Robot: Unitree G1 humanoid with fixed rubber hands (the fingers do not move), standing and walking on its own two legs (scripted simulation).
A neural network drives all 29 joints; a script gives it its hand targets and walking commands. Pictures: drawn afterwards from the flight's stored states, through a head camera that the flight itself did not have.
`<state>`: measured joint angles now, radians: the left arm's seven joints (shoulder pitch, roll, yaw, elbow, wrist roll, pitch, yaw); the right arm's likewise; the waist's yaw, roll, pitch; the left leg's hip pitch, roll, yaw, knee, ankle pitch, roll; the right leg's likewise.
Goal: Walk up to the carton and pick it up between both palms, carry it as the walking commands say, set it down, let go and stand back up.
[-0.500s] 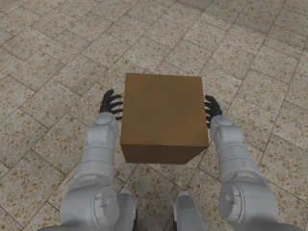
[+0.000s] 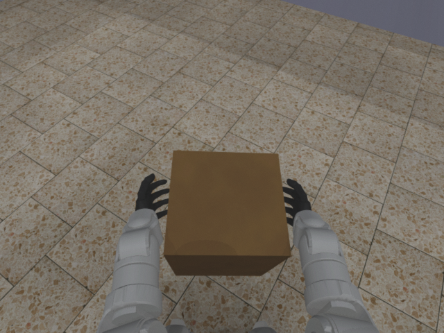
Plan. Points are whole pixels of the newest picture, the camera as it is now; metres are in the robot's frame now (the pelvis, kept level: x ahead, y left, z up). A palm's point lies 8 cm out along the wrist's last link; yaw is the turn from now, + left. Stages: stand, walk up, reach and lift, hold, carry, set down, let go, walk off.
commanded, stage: reach and lift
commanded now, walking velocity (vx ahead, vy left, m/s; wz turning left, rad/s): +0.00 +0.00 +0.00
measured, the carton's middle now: (222, 220) +0.37 +0.00 -0.09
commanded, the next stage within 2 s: none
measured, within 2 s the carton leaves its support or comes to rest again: neither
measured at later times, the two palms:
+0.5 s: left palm (139, 202) +0.33 +0.14 +0.07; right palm (320, 210) +0.33 -0.16 +0.06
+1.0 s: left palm (128, 199) +0.31 +0.15 +0.11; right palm (330, 204) +0.32 -0.16 +0.10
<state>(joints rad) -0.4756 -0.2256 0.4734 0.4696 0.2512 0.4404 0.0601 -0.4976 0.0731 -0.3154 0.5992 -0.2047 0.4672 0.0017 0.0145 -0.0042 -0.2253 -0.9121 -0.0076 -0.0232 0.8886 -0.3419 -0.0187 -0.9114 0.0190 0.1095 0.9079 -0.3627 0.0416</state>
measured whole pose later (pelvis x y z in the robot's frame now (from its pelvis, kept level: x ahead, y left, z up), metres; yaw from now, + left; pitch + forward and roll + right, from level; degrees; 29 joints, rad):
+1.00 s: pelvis +0.01 -0.01 +0.05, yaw -1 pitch +0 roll +0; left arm -0.37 -0.18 0.37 0.35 0.25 0.74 0.02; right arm -0.38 0.09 -0.23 0.43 -0.20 0.75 0.00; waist 0.01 0.00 -0.15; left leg -0.29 0.01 -0.02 0.54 -0.24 -0.02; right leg -0.29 0.02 0.11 0.56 -0.26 0.02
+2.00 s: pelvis +0.01 +0.00 +0.06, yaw -1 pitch -1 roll +0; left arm -0.37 -0.18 0.31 0.31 0.25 0.75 0.02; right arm -0.33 0.10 -0.22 0.34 -0.21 0.78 -0.02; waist 0.01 0.01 -0.09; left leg -0.26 0.01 -0.02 0.47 -0.20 -0.02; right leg -0.25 0.01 0.11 0.47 -0.21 0.03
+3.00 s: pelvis +0.00 +0.00 +0.06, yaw -1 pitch -2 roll +0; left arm -0.32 -0.17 0.27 0.27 0.25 0.77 -0.01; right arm -0.26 0.11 -0.19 0.25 -0.21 0.81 -0.01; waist 0.01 0.01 -0.09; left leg -0.25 0.01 -0.02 0.47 -0.19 -0.02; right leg -0.25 0.01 0.11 0.48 -0.20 0.03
